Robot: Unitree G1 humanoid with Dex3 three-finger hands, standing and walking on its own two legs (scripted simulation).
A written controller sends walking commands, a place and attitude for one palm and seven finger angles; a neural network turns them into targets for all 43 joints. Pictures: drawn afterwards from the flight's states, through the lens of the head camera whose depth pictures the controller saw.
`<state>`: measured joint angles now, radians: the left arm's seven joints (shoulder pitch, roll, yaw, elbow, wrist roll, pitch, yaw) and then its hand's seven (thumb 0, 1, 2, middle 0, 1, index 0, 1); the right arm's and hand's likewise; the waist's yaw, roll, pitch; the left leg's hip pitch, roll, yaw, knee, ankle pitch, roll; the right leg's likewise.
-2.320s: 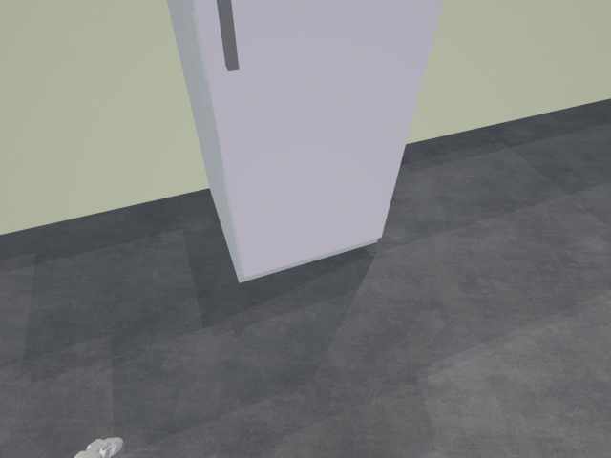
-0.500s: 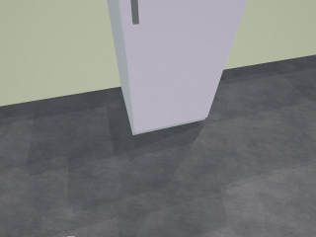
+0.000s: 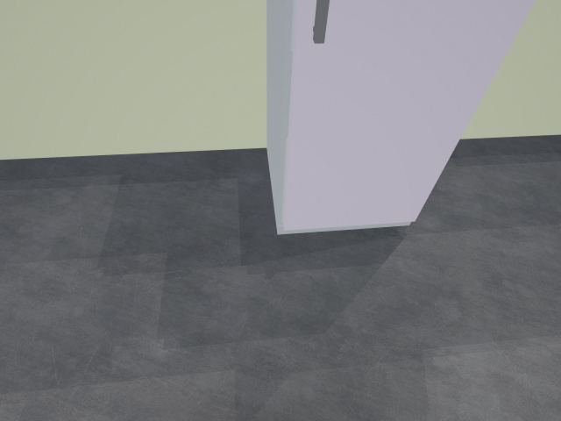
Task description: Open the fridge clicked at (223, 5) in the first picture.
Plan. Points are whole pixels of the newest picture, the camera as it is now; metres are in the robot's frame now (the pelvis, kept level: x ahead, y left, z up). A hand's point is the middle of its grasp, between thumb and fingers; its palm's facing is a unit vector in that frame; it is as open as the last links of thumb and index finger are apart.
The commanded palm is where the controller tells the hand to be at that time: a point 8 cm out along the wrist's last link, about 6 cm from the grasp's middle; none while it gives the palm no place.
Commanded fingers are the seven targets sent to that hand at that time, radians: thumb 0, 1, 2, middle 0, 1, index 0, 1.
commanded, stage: turn to face it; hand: left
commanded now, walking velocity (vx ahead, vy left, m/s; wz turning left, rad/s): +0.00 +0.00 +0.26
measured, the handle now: out of the picture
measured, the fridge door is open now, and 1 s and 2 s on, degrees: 0 0 0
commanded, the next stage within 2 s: take the last steps up to it in 0.02 s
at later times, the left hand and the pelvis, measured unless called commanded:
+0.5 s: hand out of the picture -0.06 +0.09 -0.17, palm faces +0.19 -0.97 -0.14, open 7.4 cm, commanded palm none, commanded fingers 0.00 0.90 0.90 -0.20 -0.30 -0.20 -0.30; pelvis +0.03 -0.05 +0.00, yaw +5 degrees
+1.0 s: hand (220, 353) +0.26 +0.12 -0.18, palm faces -0.03 -0.98 -0.19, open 7.4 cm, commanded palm none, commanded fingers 0.00 0.90 0.90 -0.20 -0.30 -0.20 -0.30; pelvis +0.18 -0.08 -0.01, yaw -1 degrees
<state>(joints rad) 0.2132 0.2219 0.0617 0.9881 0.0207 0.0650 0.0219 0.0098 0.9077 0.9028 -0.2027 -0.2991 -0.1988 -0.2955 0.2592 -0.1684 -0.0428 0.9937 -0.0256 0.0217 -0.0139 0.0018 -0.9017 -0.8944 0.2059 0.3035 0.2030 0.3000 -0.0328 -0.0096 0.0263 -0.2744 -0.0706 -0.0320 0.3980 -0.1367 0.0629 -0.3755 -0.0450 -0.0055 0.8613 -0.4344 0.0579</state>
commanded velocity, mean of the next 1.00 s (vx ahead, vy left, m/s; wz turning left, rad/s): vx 0.27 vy -0.14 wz -0.05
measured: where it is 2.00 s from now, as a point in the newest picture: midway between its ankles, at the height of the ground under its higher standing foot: (342, 359)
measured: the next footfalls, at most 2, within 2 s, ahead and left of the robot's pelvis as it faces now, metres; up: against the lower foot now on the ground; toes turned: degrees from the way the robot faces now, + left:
right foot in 0.14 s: +0.02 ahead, -0.13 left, +0.00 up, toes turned +1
left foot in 0.60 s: +0.11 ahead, +0.08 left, +0.00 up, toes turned +12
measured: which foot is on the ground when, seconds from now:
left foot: down 0.00-0.14, up 0.16-0.58, down 0.60-1.00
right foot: up 0.00-0.12, down 0.14-0.62, up 0.64-1.00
